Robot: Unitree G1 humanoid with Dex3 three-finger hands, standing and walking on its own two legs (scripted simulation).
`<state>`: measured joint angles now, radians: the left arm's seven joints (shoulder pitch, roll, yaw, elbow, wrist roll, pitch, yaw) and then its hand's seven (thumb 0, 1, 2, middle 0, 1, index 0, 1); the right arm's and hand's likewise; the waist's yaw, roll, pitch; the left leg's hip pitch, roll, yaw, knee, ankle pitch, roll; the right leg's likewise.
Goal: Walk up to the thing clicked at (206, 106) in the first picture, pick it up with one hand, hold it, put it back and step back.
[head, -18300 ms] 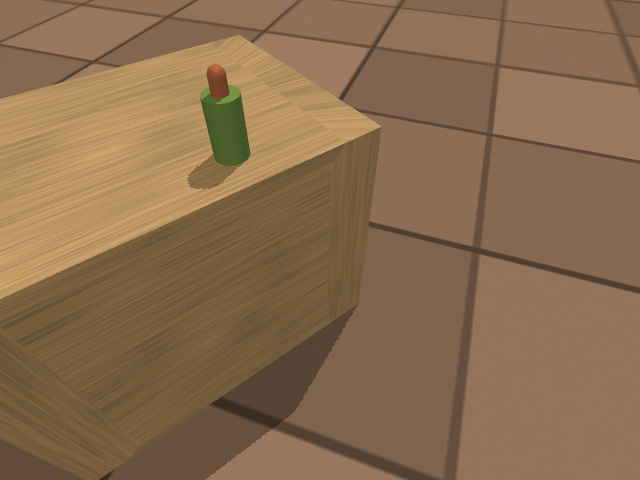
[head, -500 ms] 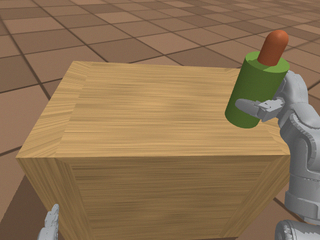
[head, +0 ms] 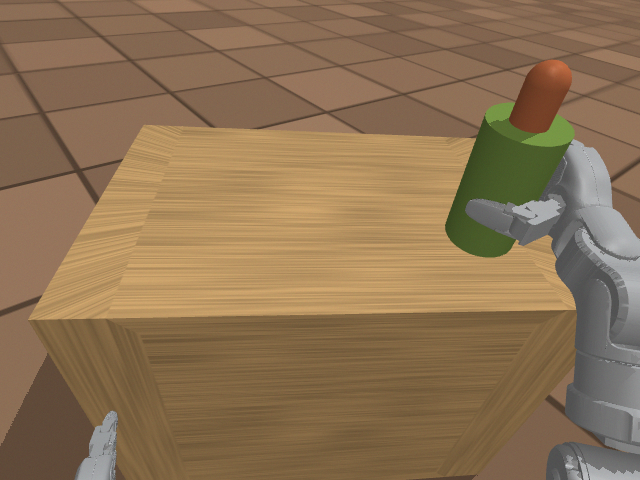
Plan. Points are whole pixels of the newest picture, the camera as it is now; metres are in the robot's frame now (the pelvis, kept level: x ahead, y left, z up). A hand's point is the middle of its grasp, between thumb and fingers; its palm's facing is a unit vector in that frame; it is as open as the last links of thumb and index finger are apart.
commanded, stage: hold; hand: right
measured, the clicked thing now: (510, 162) +0.33 -0.16 +0.31
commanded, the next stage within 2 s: crouch in 0.48 s
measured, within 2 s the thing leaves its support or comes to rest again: neither
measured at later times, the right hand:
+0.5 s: hand (501, 183) +0.33 -0.16 +0.28, palm faces +0.11 +0.99 -0.04, open 10.9 cm
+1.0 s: hand (473, 214) +0.38 -0.18 +0.20, palm faces +0.17 +0.99 -0.01, open 10.9 cm
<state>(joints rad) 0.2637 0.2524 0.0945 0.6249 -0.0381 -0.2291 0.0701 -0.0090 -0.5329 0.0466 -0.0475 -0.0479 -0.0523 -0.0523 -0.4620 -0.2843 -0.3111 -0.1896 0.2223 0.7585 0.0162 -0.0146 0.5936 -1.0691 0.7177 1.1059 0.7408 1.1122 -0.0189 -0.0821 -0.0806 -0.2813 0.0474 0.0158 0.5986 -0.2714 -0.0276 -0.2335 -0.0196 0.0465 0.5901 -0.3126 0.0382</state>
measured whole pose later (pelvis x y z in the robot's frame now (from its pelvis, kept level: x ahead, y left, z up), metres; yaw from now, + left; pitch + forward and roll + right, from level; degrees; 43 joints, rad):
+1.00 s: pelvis -0.01 +0.00 +0.00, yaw +1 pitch -1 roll +0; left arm 0.23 0.22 0.06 0.60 -0.02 -0.29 0.08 -0.01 -0.52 0.04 -0.05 -0.05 -0.05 -0.05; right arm -0.56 -0.30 -0.31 0.26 0.17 0.57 0.01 -0.01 0.60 -1.07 0.72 1.10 0.75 1.11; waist 0.02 -0.05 -0.05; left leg -0.35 0.04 0.01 0.62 -0.26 -0.02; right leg -0.30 -0.03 0.04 0.61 -0.30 0.04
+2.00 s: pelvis +0.01 -0.01 -0.01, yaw +2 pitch +8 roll +0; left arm 0.28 0.23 0.05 0.45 -0.01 -0.16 0.05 -0.01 -0.52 0.04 -0.05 -0.04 -0.06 -0.05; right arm -0.75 -0.40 -0.37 0.82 0.10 -0.02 0.03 -0.01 0.59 -1.08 0.72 1.10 0.74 1.11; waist 0.08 -0.02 -0.06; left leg -0.52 0.03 -0.02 0.67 -0.29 -0.03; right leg -0.47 -0.04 0.02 0.69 -0.36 0.03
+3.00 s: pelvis +0.00 -0.01 -0.03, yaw +3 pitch +15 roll +1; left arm 0.32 0.24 0.03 0.29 0.03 -0.14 0.03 -0.01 -0.53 0.05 -0.05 -0.04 -0.05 -0.05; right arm -0.82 -0.47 -0.44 1.08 0.05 -0.27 0.04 -0.01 0.59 -1.08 0.71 1.11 0.74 1.11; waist 0.16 0.00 -0.09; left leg -0.76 0.01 -0.03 0.82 -0.32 -0.04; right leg -0.72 -0.05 0.01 0.88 -0.42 0.03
